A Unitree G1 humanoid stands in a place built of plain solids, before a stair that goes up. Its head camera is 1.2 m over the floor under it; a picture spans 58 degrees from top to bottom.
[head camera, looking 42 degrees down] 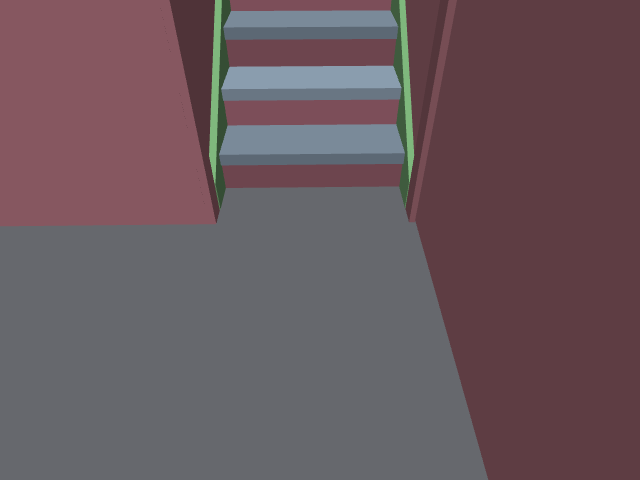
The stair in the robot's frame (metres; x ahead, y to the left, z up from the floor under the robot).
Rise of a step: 0.19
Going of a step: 0.26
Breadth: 0.83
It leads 1 degrees to the left of straight ahead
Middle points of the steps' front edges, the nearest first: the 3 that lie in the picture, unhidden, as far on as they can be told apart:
1.69 0.04 0.19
1.95 0.04 0.38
2.20 0.04 0.58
